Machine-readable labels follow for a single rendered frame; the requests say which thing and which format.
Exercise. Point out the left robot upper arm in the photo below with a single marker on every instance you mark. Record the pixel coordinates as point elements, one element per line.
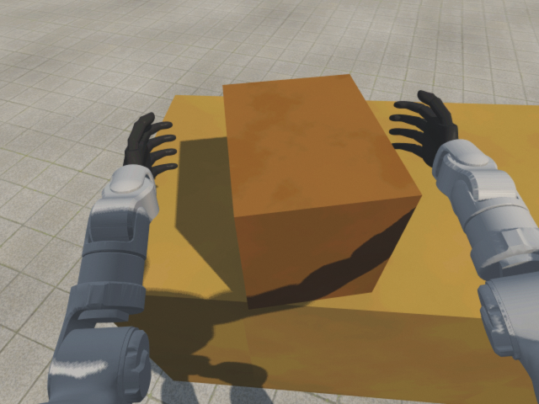
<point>107,365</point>

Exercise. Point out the pedestal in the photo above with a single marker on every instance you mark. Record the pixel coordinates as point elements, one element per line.
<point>418,336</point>

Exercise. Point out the right robot upper arm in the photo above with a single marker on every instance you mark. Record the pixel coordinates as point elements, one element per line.
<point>510,315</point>

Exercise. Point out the robot left forearm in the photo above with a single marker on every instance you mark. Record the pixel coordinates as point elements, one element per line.
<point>109,286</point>

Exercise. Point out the left robot hand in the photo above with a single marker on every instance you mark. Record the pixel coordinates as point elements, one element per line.
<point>139,147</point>

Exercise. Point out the carton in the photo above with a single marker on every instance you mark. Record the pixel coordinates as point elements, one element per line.
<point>320,196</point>

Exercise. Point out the right robot hand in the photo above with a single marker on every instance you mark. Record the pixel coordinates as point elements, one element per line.
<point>436,124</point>

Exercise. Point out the robot right forearm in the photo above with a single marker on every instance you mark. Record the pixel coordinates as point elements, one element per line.
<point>503,235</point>

